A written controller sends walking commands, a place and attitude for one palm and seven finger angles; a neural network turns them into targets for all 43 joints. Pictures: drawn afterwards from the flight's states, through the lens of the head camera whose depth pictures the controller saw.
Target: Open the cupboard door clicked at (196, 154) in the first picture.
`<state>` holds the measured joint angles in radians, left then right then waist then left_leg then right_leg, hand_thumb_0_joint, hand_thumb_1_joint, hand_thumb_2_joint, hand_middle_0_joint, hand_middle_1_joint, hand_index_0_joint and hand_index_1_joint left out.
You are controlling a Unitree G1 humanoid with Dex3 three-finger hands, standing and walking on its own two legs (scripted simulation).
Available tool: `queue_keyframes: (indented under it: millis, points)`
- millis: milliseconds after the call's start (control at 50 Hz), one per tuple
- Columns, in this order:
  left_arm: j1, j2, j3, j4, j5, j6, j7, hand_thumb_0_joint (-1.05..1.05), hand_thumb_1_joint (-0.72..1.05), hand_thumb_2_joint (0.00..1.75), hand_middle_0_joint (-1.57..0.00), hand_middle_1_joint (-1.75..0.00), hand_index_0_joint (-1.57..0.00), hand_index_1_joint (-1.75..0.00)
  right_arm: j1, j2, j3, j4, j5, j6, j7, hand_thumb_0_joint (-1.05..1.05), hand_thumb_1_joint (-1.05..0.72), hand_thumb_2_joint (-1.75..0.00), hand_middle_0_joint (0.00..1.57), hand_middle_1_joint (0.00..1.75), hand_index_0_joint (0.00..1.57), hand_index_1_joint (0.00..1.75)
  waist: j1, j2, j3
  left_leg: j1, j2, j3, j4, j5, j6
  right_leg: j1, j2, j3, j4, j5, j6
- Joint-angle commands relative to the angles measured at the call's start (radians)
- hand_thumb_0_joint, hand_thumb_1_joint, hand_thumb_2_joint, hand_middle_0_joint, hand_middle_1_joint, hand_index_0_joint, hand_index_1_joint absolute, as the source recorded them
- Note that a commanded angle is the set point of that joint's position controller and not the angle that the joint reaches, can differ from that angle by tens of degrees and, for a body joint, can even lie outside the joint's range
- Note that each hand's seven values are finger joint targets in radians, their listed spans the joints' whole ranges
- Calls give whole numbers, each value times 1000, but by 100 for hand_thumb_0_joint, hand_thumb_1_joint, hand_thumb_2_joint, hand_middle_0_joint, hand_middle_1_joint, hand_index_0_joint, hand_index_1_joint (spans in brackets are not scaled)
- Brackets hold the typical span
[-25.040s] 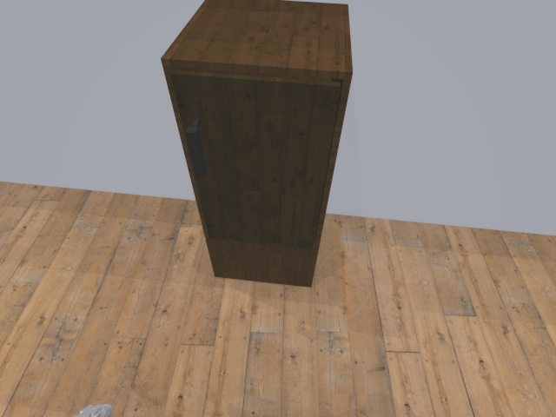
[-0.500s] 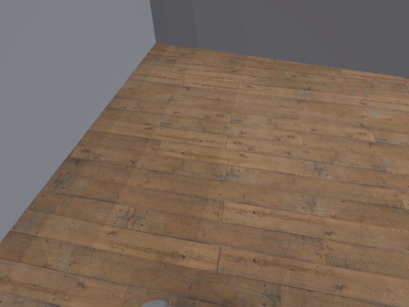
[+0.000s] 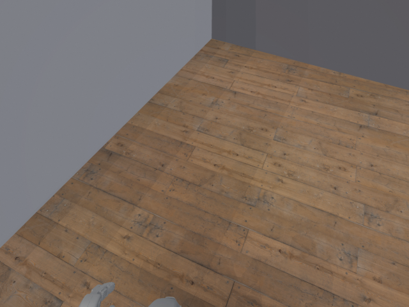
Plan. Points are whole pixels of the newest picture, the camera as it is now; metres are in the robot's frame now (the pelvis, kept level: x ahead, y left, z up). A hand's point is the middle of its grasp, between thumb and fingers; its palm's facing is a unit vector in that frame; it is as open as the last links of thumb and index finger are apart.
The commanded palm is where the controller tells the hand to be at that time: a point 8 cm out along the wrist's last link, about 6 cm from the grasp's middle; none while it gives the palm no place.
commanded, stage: turn to face it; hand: left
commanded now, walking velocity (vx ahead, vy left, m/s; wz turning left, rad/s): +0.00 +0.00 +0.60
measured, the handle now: out of the picture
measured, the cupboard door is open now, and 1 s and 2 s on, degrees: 57 57 57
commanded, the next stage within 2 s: none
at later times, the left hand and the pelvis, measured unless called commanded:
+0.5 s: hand out of the picture +0.09 +0.21 -0.15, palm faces +0.34 -0.90 -0.29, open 7.4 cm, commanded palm none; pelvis +0.07 -0.03 +0.01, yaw +19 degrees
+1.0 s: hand out of the picture +0.02 +0.14 -0.17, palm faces +0.63 -0.74 -0.23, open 7.4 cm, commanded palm none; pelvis +0.10 -0.05 +0.00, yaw +39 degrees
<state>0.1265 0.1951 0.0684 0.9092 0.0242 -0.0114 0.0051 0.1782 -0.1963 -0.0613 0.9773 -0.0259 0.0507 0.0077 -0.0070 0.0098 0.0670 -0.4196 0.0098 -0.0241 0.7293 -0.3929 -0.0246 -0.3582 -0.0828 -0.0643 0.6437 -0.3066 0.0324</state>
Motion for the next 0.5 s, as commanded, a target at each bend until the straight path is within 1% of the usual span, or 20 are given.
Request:
queue_keyframes:
  millis: [0,20,60,100,140,160,180,200,220,240,260,280,300,320,340,360,380,420,460,480]
  points:
    - [87,196,41,-57,2,1,27,0,90,90,-20,-30,-20,-30,-91,-106,-44,-129,3,-10,5,0,-90,-90,20,30,20,30,37,-254,-53,-232,40,14,512,-129,-14,159,-353,305,-384,42,-169]
    - [56,163,30,-64,1,0,27,0,90,90,-20,-30,-20,-30,-82,-100,-40,-119,3,-7,10,0,-90,-90,20,30,20,30,17,-251,-39,-218,59,26,507,-90,-24,154,-308,175,-343,195,-149]
    - [60,153,27,-65,5,-5,27,0,90,90,-20,-30,-20,-30,-77,-70,-26,-116,8,-7,16,0,-90,-90,20,30,20,30,13,-215,-53,-170,53,73,346,-91,-37,227,-271,31,-274,480,-129]
    - [109,178,34,-50,6,-12,25,0,90,90,-20,-30,-20,-30,-101,-52,-11,-124,11,-15,20,0,-90,-90,20,30,20,30,39,-198,-96,-130,32,126,149,-84,-41,338,-266,-24,-197,714,-122]
    - [145,203,38,-33,7,-13,23,0,90,90,-20,-30,-20,-30,-120,-48,-6,-137,14,-20,23,0,-90,-90,20,30,20,30,58,-211,-112,-90,3,164,36,-64,-32,391,-270,-43,-153,831,-114]
    - [147,216,41,-34,4,-13,22,0,90,90,-20,-30,-20,-30,-114,-60,-5,-144,14,-23,22,0,-90,-90,20,30,20,30,53,-214,-123,-63,-4,174,-24,-34,-27,399,-276,-52,-126,862,-110]
    - [131,224,45,-38,1,-15,21,0,90,90,-20,-30,-20,-30,-87,-72,-7,-143,13,-26,21,0,-90,-90,20,30,20,30,34,-212,-144,-16,-14,183,-98,22,-20,402,-270,-79,-82,885,-95]
    - [121,232,46,-45,-5,-15,18,0,90,90,-20,-30,-20,-30,-56,-95,-11,-139,10,-26,19,0,-90,-90,20,30,20,30,12,-204,-155,78,-30,197,-166,106,-10,352,-255,-109,-29,877,-68]
    - [99,231,45,-55,-11,-14,15,0,90,90,-20,-30,-20,-30,8,-132,-21,-124,5,-30,17,0,-90,-90,20,30,20,30,-29,-172,-190,224,-9,185,-250,243,8,265,-252,-127,67,795,-38]
    - [81,197,38,-80,-14,-10,11,0,90,90,-20,-30,-20,-30,75,-215,-44,-117,-3,-35,16,0,-90,-90,20,30,20,30,-66,21,-241,434,157,-14,-275,561,79,43,-178,-154,253,462,16]
    - [34,124,14,-133,-21,-4,7,0,90,90,-20,-30,-20,-30,161,-328,-71,-106,-4,-37,9,0,-90,-90,20,30,20,30,-115,330,-252,543,442,-368,-293,1067,265,-225,-43,-118,493,-357,72]
    - [-22,154,13,-164,-9,14,18,0,90,90,-20,-30,-20,-30,203,-336,-68,-85,1,-29,0,0,-90,-90,20,30,20,30,-120,167,-237,506,460,-327,-269,1017,303,-254,-38,20,568,-372,56]
    - [-40,124,15,-147,-12,18,23,0,90,90,-20,-30,-20,-30,163,-320,-66,-93,0,-36,-14,0,-90,-90,20,30,20,30,-101,235,-223,461,400,-312,-274,950,281,-286,-41,41,579,-330,58]
    - [-30,136,18,-127,-13,25,20,0,90,90,-20,-30,-20,-30,95,-287,-58,-112,1,-34,-20,0,-90,-90,20,30,20,30,-75,258,-177,368,354,-255,-298,833,243,-253,-47,65,572,-267,57]
    - [-12,138,19,-113,-13,30,12,0,90,90,-20,-30,-20,-30,31,-261,-49,-130,0,-35,-22,0,-90,-90,20,30,20,30,-43,221,-151,314,305,-203,-307,752,211,-221,-40,67,534,-210,59]
    - [12,133,20,-100,-13,34,5,0,90,90,-20,-30,-20,-30,-3,-252,-45,-138,-2,-36,-22,0,-90,-90,20,30,20,30,-22,190,-144,297,272,-171,-310,715,192,-194,-27,53,486,-180,59]
    - [19,130,19,-95,-14,38,3,0,90,90,-20,-30,-20,-30,-14,-254,-44,-144,-3,-36,-21,0,-90,-90,20,30,20,30,-16,160,-139,271,258,-161,-317,669,186,-161,-16,42,429,-169,58]
    - [20,123,18,-97,-15,40,-1,0,90,90,-20,-30,-20,-30,-31,-263,-50,-144,-6,-32,-16,0,-90,-90,20,30,20,30,-12,149,-130,208,230,-154,-331,543,170,-74,10,21,290,-158,50]
    - [56,122,18,-94,-15,36,-3,0,90,90,-20,-30,-20,-30,-62,-270,-55,-151,-6,-24,-12,0,-90,-90,20,30,20,30,3,178,-131,158,211,-168,-325,443,157,11,41,-3,160,-129,45]
    - [82,124,19,-89,-14,33,-3,0,90,90,-20,-30,-20,-30,-78,-267,-58,-157,-4,-19,-12,0,-90,-90,20,30,20,30,13,174,-132,121,200,-184,-308,402,149,74,56,-14,85,-87,41]
